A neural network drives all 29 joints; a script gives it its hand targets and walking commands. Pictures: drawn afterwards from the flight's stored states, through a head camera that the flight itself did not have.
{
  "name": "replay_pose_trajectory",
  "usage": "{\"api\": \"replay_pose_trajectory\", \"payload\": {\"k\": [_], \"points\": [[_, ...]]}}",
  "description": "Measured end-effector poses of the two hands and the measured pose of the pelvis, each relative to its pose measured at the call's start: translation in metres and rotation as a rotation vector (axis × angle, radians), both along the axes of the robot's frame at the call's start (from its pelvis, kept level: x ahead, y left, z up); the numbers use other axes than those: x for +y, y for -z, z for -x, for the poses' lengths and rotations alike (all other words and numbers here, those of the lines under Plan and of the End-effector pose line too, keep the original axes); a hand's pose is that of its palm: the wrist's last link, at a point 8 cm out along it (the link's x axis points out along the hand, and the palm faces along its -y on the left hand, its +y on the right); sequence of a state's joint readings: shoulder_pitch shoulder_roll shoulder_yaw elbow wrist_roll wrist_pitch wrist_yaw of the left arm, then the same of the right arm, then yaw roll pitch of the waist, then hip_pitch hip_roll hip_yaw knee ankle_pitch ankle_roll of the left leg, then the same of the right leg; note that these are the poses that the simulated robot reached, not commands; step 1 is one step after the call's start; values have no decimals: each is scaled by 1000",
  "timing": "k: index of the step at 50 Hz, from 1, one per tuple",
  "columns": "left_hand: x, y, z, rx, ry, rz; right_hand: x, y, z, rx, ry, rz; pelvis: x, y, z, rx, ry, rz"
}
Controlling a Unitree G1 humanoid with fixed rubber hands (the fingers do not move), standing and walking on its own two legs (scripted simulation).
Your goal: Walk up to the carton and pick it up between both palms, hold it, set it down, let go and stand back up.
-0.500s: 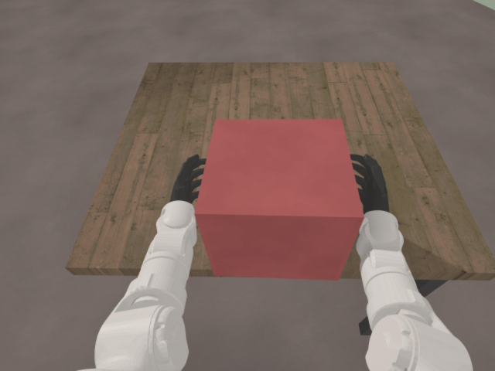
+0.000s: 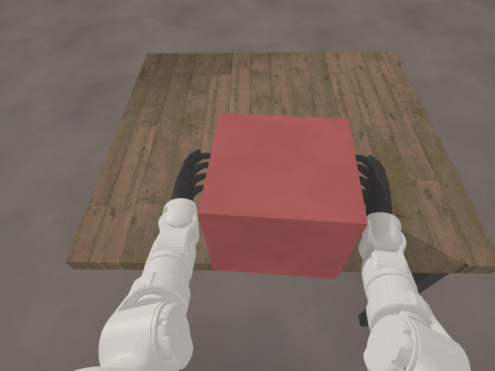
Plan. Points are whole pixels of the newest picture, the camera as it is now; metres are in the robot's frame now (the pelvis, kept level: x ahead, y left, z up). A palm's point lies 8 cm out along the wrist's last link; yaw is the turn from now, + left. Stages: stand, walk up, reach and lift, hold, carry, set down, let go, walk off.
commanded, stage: set down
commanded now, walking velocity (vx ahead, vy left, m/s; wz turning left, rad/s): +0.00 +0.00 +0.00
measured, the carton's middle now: (278, 196) +0.42 -0.02 +0.01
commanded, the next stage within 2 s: none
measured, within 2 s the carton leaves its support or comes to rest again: neither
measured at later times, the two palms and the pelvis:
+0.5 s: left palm (185, 196) +0.40 +0.15 +0.03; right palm (375, 205) +0.39 -0.17 +0.04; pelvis -0.01 +0.00 +0.00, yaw +0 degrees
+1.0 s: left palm (186, 197) +0.41 +0.15 +0.02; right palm (372, 210) +0.39 -0.18 +0.02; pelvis -0.02 +0.01 -0.01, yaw -1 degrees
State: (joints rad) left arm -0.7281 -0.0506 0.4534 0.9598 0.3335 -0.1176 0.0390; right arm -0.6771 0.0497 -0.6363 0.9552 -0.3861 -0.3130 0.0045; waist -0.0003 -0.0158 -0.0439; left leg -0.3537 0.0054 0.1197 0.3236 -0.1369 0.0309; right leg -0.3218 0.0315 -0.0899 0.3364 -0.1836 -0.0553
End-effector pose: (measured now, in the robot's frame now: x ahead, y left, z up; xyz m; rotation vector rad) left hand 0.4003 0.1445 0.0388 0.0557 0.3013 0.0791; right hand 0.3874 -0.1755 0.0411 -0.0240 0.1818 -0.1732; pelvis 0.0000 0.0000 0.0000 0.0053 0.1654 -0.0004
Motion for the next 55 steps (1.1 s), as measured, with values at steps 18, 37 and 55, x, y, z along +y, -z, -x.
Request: {"api": "replay_pose_trajectory", "payload": {"k": [18,37,55], "points": [[1,4,-2,-30,0,-11,0,3,-1,10,0,-8,0,3,4,40,-1,1],[1,6,-4,-50,1,-11,1,4,-1,19,4,-16,3,8,14,91,4,7],[12,13,-12,-52,-39,11,-3,22,-10,83,-23,-30,7,20,15,194,6,29]]}}
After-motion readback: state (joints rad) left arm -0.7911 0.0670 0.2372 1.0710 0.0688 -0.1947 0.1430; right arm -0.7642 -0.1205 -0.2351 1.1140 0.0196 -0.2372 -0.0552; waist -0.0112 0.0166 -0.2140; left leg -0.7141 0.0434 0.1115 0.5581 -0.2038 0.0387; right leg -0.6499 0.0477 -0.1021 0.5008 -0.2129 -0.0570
